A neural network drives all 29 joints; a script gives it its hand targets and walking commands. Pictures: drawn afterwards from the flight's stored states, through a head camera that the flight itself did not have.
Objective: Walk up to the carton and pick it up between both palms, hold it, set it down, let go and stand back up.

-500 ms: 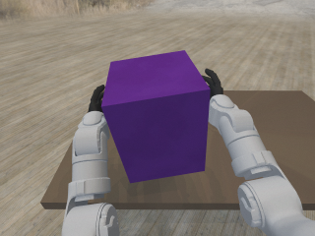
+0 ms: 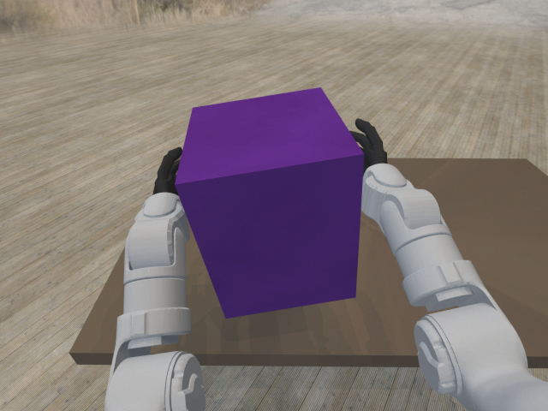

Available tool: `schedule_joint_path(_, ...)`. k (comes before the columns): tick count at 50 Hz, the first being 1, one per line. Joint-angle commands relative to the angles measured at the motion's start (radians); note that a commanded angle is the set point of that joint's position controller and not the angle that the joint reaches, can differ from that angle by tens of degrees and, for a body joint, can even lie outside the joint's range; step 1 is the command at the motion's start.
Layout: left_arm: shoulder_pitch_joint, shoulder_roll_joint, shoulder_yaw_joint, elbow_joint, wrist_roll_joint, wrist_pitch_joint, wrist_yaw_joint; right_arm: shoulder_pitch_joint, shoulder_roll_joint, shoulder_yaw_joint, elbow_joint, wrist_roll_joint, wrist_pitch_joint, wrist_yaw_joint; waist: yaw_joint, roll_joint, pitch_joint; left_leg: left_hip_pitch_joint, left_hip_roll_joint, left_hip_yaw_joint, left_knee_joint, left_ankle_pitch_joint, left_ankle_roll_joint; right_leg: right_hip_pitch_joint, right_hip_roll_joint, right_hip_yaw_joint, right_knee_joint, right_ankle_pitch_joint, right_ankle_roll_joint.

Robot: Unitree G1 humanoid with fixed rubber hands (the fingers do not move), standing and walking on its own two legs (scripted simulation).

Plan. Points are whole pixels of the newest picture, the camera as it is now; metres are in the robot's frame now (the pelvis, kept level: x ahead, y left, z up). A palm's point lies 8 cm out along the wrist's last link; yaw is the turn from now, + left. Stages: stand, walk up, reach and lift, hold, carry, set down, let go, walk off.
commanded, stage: hold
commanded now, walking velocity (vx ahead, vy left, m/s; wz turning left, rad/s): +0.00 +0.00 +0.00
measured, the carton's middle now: (273, 202) +0.38 +0.00 +0.18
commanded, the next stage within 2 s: none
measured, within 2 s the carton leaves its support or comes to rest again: neither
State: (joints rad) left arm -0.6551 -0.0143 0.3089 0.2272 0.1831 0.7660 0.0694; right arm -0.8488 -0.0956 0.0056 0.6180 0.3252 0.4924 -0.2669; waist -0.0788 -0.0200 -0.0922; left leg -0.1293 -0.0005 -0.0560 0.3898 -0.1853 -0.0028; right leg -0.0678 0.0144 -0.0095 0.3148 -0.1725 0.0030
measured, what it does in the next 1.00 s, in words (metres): stands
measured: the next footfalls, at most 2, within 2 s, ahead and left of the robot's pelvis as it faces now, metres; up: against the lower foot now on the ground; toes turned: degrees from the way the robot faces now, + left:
none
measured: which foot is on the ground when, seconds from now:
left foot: down 0.00-1.00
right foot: down 0.00-1.00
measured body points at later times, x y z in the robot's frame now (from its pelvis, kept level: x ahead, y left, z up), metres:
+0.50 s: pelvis +0.00 +0.00 +0.00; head -0.07 +0.02 +0.44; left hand +0.38 +0.15 +0.20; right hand +0.38 -0.14 +0.23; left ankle +0.02 +0.12 -0.75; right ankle +0.00 -0.12 -0.75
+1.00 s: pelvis +0.00 +0.00 +0.00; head -0.07 +0.02 +0.44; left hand +0.37 +0.16 +0.20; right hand +0.38 -0.13 +0.23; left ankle +0.02 +0.12 -0.75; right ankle +0.00 -0.12 -0.75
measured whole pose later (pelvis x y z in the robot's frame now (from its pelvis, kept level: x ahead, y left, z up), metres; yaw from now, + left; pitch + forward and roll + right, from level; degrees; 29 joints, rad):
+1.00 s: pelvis +0.00 +0.00 +0.00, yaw +0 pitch -5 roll -1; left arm -0.62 -0.03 0.32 0.17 0.19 0.79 0.07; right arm -0.82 -0.09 0.01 0.58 0.34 0.51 -0.28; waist -0.08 -0.02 -0.09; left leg -0.12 -0.01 -0.07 0.40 -0.19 0.00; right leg -0.05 0.01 -0.01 0.32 -0.18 0.00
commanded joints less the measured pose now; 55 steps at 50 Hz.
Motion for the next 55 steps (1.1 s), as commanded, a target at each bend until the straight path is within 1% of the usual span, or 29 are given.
schedule_joint_path(1, -0.915, -0.607, -0.546, -0.211, -0.154, -0.099, -0.129, -0.761, 0.767, 0.367, -0.321, 0.129, -0.016, 0.099, -0.006, 0.054, -0.405, 0.179, -0.054, 0.018, -0.018, 0.264, -0.032, 0.069, 0.054, -0.015, -0.024, 0.256, 0.061)
schedule_joint_path(3, -0.900, -0.611, -0.557, -0.228, -0.151, -0.094, -0.129, -0.749, 0.743, 0.389, -0.332, 0.129, -0.022, 0.098, -0.001, 0.039, -0.429, 0.199, -0.052, 0.015, -0.007, 0.297, -0.036, 0.084, 0.063, -0.021, -0.020, 0.284, 0.062)
schedule_joint_path(4, -0.881, -0.609, -0.555, -0.230, -0.135, -0.091, -0.134, -0.741, 0.760, 0.377, -0.331, 0.129, -0.018, 0.097, -0.005, 0.068, -0.408, 0.190, -0.050, 0.017, -0.016, 0.279, -0.043, 0.073, 0.057, -0.010, -0.024, 0.270, 0.062)
schedule_joint_path(5, -0.921, -0.622, -0.581, -0.255, -0.152, -0.096, -0.129, -0.765, 0.757, 0.372, -0.353, 0.123, -0.025, 0.100, -0.017, 0.058, -0.437, 0.199, -0.055, 0.014, -0.015, 0.282, -0.041, 0.065, 0.063, -0.028, -0.020, 0.250, 0.061)
schedule_joint_path(6, -0.934, -0.620, -0.588, -0.262, -0.159, -0.097, -0.125, -0.757, 0.759, 0.375, -0.344, 0.123, -0.022, 0.105, -0.004, 0.080, -0.433, 0.199, -0.049, 0.011, -0.004, 0.296, -0.043, 0.053, 0.060, -0.022, -0.023, 0.256, 0.056)
schedule_joint_path(9, -0.917, -0.607, -0.560, -0.209, -0.145, -0.095, -0.124, -0.782, 0.763, 0.380, -0.345, 0.125, -0.020, 0.105, 0.000, 0.056, -0.403, 0.177, -0.051, 0.016, -0.021, 0.245, -0.034, 0.056, 0.062, -0.017, -0.023, 0.231, 0.060)
schedule_joint_path(10, -0.913, -0.624, -0.589, -0.237, -0.149, -0.094, -0.122, -0.770, 0.760, 0.376, -0.344, 0.122, -0.022, 0.105, -0.014, 0.077, -0.410, 0.177, -0.050, 0.016, -0.021, 0.255, -0.037, 0.048, 0.060, -0.025, -0.024, 0.224, 0.053)
schedule_joint_path(16, -0.905, -0.630, -0.624, -0.301, -0.186, -0.103, -0.113, -0.756, 0.776, 0.401, -0.413, 0.141, -0.027, 0.096, -0.016, 0.064, -0.496, 0.208, -0.051, 0.008, 0.011, 0.328, -0.041, 0.067, 0.065, -0.018, -0.008, 0.326, 0.059)
schedule_joint_path(18, -0.907, -0.608, -0.606, -0.222, -0.169, -0.091, -0.118, -0.723, 0.741, 0.355, -0.307, 0.110, -0.014, 0.097, -0.041, 0.078, -0.390, 0.192, -0.052, 0.008, -0.018, 0.255, -0.046, 0.039, 0.053, -0.019, -0.025, 0.245, 0.058)
schedule_joint_path(21, -0.950, -0.622, -0.577, -0.203, -0.165, -0.092, -0.122, -0.767, 0.748, 0.334, -0.286, 0.109, -0.013, 0.113, -0.027, 0.080, -0.335, 0.122, -0.044, 0.018, -0.056, 0.153, -0.036, 0.019, 0.048, -0.020, -0.039, 0.093, 0.054)
schedule_joint_path(25, -0.987, -0.631, -0.562, -0.173, -0.160, -0.099, -0.116, -0.813, 0.755, 0.323, -0.276, 0.104, -0.017, 0.127, -0.011, 0.072, -0.383, 0.136, -0.032, 0.015, -0.050, 0.147, -0.025, -0.005, 0.050, -0.021, -0.042, 0.073, 0.039)
schedule_joint_path(26, -0.975, -0.636, -0.568, -0.161, -0.170, -0.101, -0.112, -0.835, 0.775, 0.326, -0.287, 0.115, -0.024, 0.126, -0.022, 0.066, -0.408, 0.147, -0.044, 0.017, -0.041, 0.169, -0.031, 0.004, 0.054, -0.023, -0.037, 0.099, 0.044)
schedule_joint_path(28, -0.961, -0.625, -0.553, -0.147, -0.172, -0.102, -0.108, -0.828, 0.776, 0.335, -0.314, 0.113, -0.024, 0.122, -0.007, 0.043, -0.438, 0.164, -0.045, 0.018, -0.029, 0.198, -0.025, 0.032, 0.051, -0.007, -0.033, 0.145, 0.046)
schedule_joint_path(29, -0.932, -0.625, -0.540, -0.124, -0.162, -0.097, -0.112, -0.829, 0.770, 0.350, -0.292, 0.118, -0.020, 0.117, 0.001, 0.057, -0.427, 0.162, -0.042, 0.023, -0.029, 0.209, -0.029, 0.044, 0.057, -0.009, -0.030, 0.176, 0.047)
schedule_joint_path(31, -0.923, -0.614, -0.530, -0.165, -0.163, -0.104, -0.116, -0.813, 0.789, 0.381, -0.331, 0.127, -0.017, 0.109, 0.015, 0.016, -0.460, 0.167, -0.055, 0.018, -0.026, 0.245, -0.020, 0.081, 0.056, -0.003, -0.026, 0.251, 0.066)
schedule_joint_path(35, -0.899, -0.605, -0.554, -0.240, -0.166, -0.098, -0.120, -0.768, 0.761, 0.402, -0.390, 0.158, -0.019, 0.097, 0.009, 0.039, -0.499, 0.221, -0.058, 0.011, 0.003, 0.346, -0.034, 0.096, 0.062, -0.018, -0.009, 0.364, 0.081)
schedule_joint_path(36, -0.880, -0.614, -0.562, -0.280, -0.159, -0.099, -0.118, -0.760, 0.779, 0.421, -0.401, 0.163, -0.022, 0.095, 0.026, 0.070, -0.509, 0.220, -0.064, 0.017, 0.017, 0.367, -0.038, 0.108, 0.067, -0.002, -0.003, 0.401, 0.077)
schedule_joint_path(37, -0.865, -0.613, -0.561, -0.268, -0.154, -0.086, -0.120, -0.754, 0.757, 0.427, -0.406, 0.169, -0.018, 0.090, 0.013, 0.063, -0.486, 0.218, -0.054, 0.008, 0.011, 0.384, -0.047, 0.115, 0.075, -0.003, 0.001, 0.411, 0.076)
schedule_joint_path(39, -0.868, -0.585, -0.559, -0.284, -0.154, -0.081, -0.123, -0.736, 0.741, 0.417, -0.416, 0.162, -0.014, 0.085, 0.003, 0.046, -0.451, 0.218, -0.059, 0.014, 0.007, 0.346, -0.038, 0.100, 0.067, -0.006, -0.010, 0.377, 0.077)
schedule_joint_path(40, -0.867, -0.596, -0.576, -0.318, -0.146, -0.082, -0.123, -0.700, 0.757, 0.423, -0.390, 0.164, -0.008, 0.083, -0.001, 0.073, -0.438, 0.214, -0.061, 0.018, 0.006, 0.356, -0.044, 0.080, 0.066, -0.005, -0.011, 0.384, 0.077)
schedule_joint_path(43, -0.899, -0.599, -0.577, -0.299, -0.157, -0.076, -0.128, -0.736, 0.762, 0.408, -0.407, 0.144, -0.006, 0.087, -0.002, 0.050, -0.414, 0.196, -0.057, 0.010, -0.006, 0.299, -0.042, 0.071, 0.062, -0.011, -0.010, 0.301, 0.066)
schedule_joint_path(44, -0.894, -0.598, -0.575, -0.267, -0.145, -0.074, -0.134, -0.712, 0.749, 0.373, -0.342, 0.137, 0.002, 0.087, -0.026, 0.053, -0.352, 0.177, -0.057, 0.015, -0.028, 0.263, -0.045, 0.053, 0.056, -0.016, -0.026, 0.256, 0.068)
schedule_joint_path(48, -0.944, -0.620, -0.592, -0.245, -0.159, -0.077, -0.133, -0.766, 0.746, 0.353, -0.354, 0.118, -0.008, 0.102, -0.035, 0.088, -0.370, 0.174, -0.050, 0.017, -0.024, 0.238, -0.053, 0.031, 0.052, -0.024, -0.027, 0.173, 0.051)
schedule_joint_path(50, -0.944, -0.617, -0.589, -0.238, -0.155, -0.085, -0.127, -0.769, 0.748, 0.347, -0.326, 0.110, -0.006, 0.110, -0.021, 0.084, -0.397, 0.178, -0.044, 0.008, -0.027, 0.230, -0.044, 0.022, 0.059, -0.018, -0.032, 0.175, 0.050)
schedule_joint_path(51, -0.929, -0.608, -0.579, -0.209, -0.156, -0.084, -0.125, -0.750, 0.751, 0.338, -0.323, 0.103, -0.004, 0.111, -0.037, 0.055, -0.405, 0.199, -0.044, 0.013, -0.027, 0.224, -0.045, 0.022, 0.056, -0.021, -0.029, 0.181, 0.054)
schedule_joint_path(52, -0.920, -0.616, -0.581, -0.216, -0.160, -0.090, -0.125, -0.766, 0.762, 0.361, -0.329, 0.102, -0.005, 0.111, -0.018, 0.068, -0.389, 0.181, -0.046, 0.019, -0.030, 0.227, -0.040, 0.024, 0.056, -0.025, -0.032, 0.177, 0.048)
schedule_joint_path(53, -0.917, -0.614, -0.573, -0.185, -0.157, -0.085, -0.126, -0.766, 0.750, 0.345, -0.320, 0.101, -0.008, 0.108, -0.035, 0.065, -0.385, 0.160, -0.050, 0.017, -0.039, 0.207, -0.034, 0.036, 0.046, -0.012, -0.034, 0.168, 0.049)
schedule_joint_path(54, -0.913, -0.620, -0.571, -0.197, -0.164, -0.091, -0.127, -0.798, 0.774, 0.372, -0.361, 0.107, -0.012, 0.108, -0.007, 0.063, -0.414, 0.159, -0.051, 0.014, -0.033, 0.211, -0.026, 0.050, 0.056, -0.012, -0.029, 0.184, 0.050)
schedule_joint_path(55, -0.909, -0.622, -0.577, -0.209, -0.167, -0.093, -0.124, -0.796, 0.778, 0.367, -0.373, 0.120, -0.017, 0.107, -0.012, 0.039, -0.451, 0.181, -0.051, 0.014, -0.024, 0.243, -0.026, 0.061, 0.053, -0.015, -0.023, 0.226, 0.056)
